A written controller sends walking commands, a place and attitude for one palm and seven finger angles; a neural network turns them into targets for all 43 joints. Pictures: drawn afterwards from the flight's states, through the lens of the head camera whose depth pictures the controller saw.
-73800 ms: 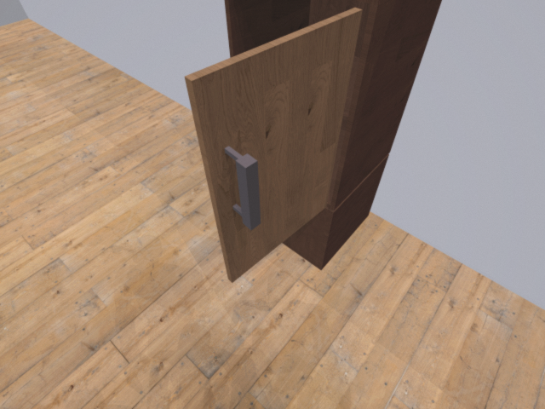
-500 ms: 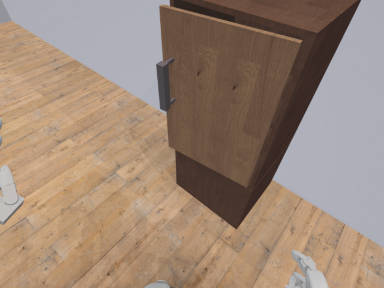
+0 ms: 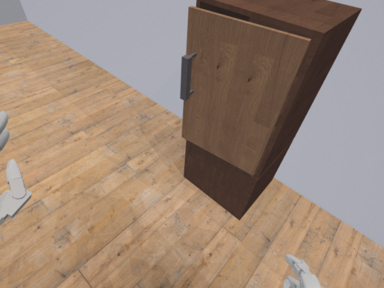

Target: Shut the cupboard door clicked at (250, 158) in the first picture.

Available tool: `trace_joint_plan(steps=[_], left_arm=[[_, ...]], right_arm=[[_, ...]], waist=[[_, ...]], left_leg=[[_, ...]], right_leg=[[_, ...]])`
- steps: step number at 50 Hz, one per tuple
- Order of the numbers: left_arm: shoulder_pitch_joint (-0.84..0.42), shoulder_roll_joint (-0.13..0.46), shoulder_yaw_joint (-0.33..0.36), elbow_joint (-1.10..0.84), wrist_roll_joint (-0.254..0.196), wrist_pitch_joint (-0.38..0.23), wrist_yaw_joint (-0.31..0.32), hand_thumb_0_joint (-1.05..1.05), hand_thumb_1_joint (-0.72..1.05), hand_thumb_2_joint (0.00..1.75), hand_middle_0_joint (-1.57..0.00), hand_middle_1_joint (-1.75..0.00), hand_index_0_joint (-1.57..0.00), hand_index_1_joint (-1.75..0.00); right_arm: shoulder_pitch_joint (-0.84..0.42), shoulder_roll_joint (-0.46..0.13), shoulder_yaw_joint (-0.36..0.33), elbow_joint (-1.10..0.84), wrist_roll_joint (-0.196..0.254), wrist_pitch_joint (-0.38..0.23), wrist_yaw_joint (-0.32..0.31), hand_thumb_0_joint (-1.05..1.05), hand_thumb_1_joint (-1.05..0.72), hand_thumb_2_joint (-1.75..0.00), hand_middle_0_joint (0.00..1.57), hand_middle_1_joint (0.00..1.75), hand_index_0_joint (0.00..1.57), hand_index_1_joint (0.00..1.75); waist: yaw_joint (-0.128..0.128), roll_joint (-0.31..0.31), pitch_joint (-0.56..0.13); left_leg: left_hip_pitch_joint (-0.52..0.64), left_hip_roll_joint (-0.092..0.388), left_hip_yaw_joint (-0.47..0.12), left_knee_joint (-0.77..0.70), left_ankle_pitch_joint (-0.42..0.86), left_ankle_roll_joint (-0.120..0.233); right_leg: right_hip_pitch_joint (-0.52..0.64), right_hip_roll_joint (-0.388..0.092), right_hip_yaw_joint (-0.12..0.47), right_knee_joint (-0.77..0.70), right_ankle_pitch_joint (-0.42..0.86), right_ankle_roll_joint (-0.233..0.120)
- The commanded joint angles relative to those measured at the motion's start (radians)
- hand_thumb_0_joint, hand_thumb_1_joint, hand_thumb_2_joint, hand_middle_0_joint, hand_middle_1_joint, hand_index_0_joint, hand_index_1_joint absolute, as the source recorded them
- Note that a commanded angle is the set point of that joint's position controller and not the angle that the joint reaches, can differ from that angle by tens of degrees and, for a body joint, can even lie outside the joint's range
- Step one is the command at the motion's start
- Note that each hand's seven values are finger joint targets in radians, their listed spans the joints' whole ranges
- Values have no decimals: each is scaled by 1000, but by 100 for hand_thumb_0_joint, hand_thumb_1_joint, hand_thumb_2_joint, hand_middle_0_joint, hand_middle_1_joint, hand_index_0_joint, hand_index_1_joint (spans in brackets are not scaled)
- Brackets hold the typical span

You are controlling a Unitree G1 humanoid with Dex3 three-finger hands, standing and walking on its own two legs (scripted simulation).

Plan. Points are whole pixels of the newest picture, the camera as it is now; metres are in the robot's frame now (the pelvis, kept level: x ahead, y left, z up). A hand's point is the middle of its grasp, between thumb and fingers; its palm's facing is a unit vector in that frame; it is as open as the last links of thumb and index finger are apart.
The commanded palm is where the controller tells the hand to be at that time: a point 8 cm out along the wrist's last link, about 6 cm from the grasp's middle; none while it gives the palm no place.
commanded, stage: stop stepping back and stand still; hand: left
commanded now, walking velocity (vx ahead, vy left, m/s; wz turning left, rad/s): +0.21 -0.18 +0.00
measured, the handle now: (189, 76) +0.83 +0.11 +0.03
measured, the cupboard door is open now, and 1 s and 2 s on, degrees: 7 7 7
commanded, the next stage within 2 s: let the arm hang, fingers relaxed in 0.72 s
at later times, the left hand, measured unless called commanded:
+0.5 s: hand out of the picture +0.14 +0.29 +0.18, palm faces +0.43 -0.83 -0.35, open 7.4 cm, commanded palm +0.09 +0.32 +0.19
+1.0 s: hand out of the picture +0.12 +0.25 -0.08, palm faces +0.01 -0.95 -0.32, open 7.4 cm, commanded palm none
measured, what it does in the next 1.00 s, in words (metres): steps on the spot: left foot, then right foot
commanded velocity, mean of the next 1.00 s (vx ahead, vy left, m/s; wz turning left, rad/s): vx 0.09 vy -0.05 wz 0.00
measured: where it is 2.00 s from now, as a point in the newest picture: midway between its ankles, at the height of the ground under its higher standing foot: outside the picture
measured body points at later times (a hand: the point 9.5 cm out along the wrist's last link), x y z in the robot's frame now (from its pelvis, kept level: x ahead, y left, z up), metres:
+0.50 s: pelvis -0.08 +0.03 +0.01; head -0.11 +0.05 +0.46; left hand +0.11 +0.33 +0.20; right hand +0.01 -0.24 -0.08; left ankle -0.01 +0.14 -0.71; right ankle -0.11 -0.06 -0.73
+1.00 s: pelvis -0.06 +0.05 +0.00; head -0.06 +0.03 +0.45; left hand +0.12 +0.30 -0.06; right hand +0.07 -0.20 -0.12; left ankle -0.01 +0.15 -0.73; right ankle -0.08 -0.05 -0.73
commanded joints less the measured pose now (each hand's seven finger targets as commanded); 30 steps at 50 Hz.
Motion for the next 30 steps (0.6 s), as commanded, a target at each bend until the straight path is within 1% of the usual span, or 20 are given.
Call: trace_joint_plan(steps=[1,2,3,6,9,11,12,13,14,15,16,18,21,24,25,26,27,28,29,30], left_arm=[[-248,196,121,-186,8,-53,33,0,90,90,-20,-30,-20,-30],[-201,194,133,-176,-3,-59,23,0,90,90,-20,-30,-20,-30],[-163,184,147,-193,5,-50,21,0,90,90,-20,-30,-20,-30],[-74,148,108,-277,9,-36,13,0,90,90,-20,-30,-20,-30],[9,157,111,-277,-7,-16,22,0,90,90,-20,-30,-20,-30],[18,184,121,-256,-10,-4,21,0,90,90,-20,-30,-20,-30],[11,202,138,-238,-10,3,22,0,90,90,-20,-30,-20,-30],[0,222,160,-213,-11,7,25,0,90,90,-20,-30,-20,-30],[-31,246,181,-208,-17,4,28,0,90,90,-20,-30,-20,-30],[-54,279,215,-193,-24,-6,38,0,90,90,-20,-30,-20,-30],[-34,203,153,-108,-26,11,41,0,90,90,-20,-30,-20,-30],[-53,175,118,-70,-18,9,38,0,90,90,-20,-30,-20,-30],[-144,188,101,-100,2,-17,38,0,90,90,-20,-30,-20,-30],[-166,185,88,-144,13,-30,44,0,90,90,-20,-30,-20,-30],[-173,200,97,-182,9,-34,43,0,90,90,-20,-30,-20,-30],[-135,208,118,-204,8,-40,41,0,90,90,-20,-30,-20,-30],[-128,202,128,-250,4,-47,39,0,90,90,-20,-30,-20,-30],[-117,222,156,-268,-1,-63,38,0,90,90,-20,-30,-20,-30],[-78,236,182,-234,1,-62,33,0,90,90,-20,-30,-20,-30],[-75,257,204,-256,1,-63,28,0,90,90,-20,-30,-20,-30]], right_arm=[[-78,-165,-55,-171,10,-91,-46,0,-90,-90,20,30,20,30],[-82,-148,-56,-164,16,-103,-35,0,-90,-90,20,30,20,30],[-85,-151,-59,-163,10,-105,-28,0,-90,-90,20,30,20,30],[-106,-135,-65,-175,7,-114,12,0,-90,-90,20,30,20,30],[-94,-127,-52,-174,-1,-95,18,0,-90,-90,20,30,20,30],[-78,-123,-44,-173,-9,-73,7,0,-90,-90,20,30,20,30],[-73,-124,-45,-171,-11,-60,1,0,-90,-90,20,30,20,30],[-65,-121,-50,-168,-14,-44,-2,0,-90,-90,20,30,20,30],[-56,-116,-53,-161,-18,-30,-2,0,-90,-90,20,30,20,30],[-54,-123,-47,-156,-25,-31,1,0,-90,-90,20,30,20,30],[-47,-110,-53,-145,-1,-29,3,0,-90,-90,20,30,20,30],[-72,-133,-59,-150,7,-24,-2,0,-90,-90,20,30,20,30],[-101,-123,-43,-140,1,-32,-19,0,-90,-90,20,30,20,30],[-86,-124,-46,-134,-7,-55,-32,0,-90,-90,20,30,20,30],[-83,-137,-53,-138,-4,-66,-39,0,-90,-90,20,30,20,30],[-68,-147,-55,-142,-7,-73,-41,0,-90,-90,20,30,20,30],[-70,-169,-61,-152,-7,-79,-39,0,-90,-90,20,30,20,30],[-79,-149,-49,-148,-8,-86,-33,0,-90,-90,20,30,20,30],[-80,-133,-44,-139,-15,-92,-32,0,-90,-90,20,30,20,30],[-82,-128,-46,-140,-21,-101,-31,0,-90,-90,20,30,20,30]], waist=[[-62,227,-14],[-76,266,-72],[-81,358,-46],[-70,266,-40],[-69,301,-46],[-79,254,-58],[-80,212,-60],[-82,129,-53],[-84,23,-56],[-83,-15,-50],[-74,-121,-41],[-77,-94,99],[-72,-50,135],[-76,-9,110],[-84,45,104],[-84,129,79],[-84,278,65],[-81,339,30],[-86,326,32],[-77,296,31]], left_leg=[[118,252,-307,-438,-100,109],[15,286,-342,-544,-437,105],[-73,299,-389,-600,-551,114],[-40,260,-270,-568,-394,89],[5,206,-156,-543,-317,40],[21,148,-108,-469,-264,8],[5,124,-72,-381,-215,7],[-23,88,-30,-211,-141,8],[-28,60,0,-12,-35,1],[-62,50,-2,70,54,-1],[-147,18,-32,159,-7,-3],[-218,36,-63,272,-9,0],[-109,63,-28,121,-2,17],[107,23,50,-75,34,32],[172,28,34,-152,17,37],[215,76,-63,-250,-55,70],[256,193,-281,-346,-65,122],[224,287,-454,-469,-216,154],[124,313,-479,-540,-348,157],[86,307,-462,-540,-353,159]], right_leg=[[-82,32,-34,51,-80,-14],[24,59,-58,164,-178,-5],[47,75,-62,271,-170,-2],[40,79,-111,284,-174,-24],[135,103,-193,16,-195,-48],[226,95,-196,-187,-170,-70],[251,51,-142,-242,-163,-100],[222,-41,-15,-289,-172,-151],[158,-170,165,-352,-226,-217],[139,-275,269,-401,-136,-263],[161,-287,315,-389,-254,-274],[55,-278,290,-413,-328,-273],[-13,-252,164,-390,-301,-238],[-77,-193,92,-336,-383,-204],[-92,-163,49,-259,-355,-180],[-105,-102,7,-134,-307,-140],[-160,-8,-59,33,-228,-86],[-144,39,-110,129,-248,-52],[-86,24,-75,203,-242,-50],[-58,17,-62,206,-209,-48]])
